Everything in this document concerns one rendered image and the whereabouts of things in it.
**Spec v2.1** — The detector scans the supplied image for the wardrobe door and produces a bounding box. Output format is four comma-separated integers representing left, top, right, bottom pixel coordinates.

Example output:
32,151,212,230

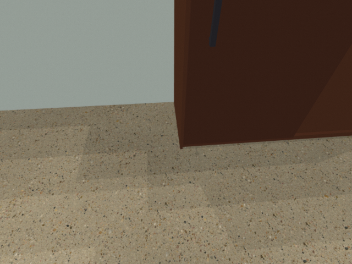
183,0,352,145
296,44,352,133

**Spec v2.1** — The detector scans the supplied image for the handle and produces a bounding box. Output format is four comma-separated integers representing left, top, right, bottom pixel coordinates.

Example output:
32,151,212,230
209,0,222,47

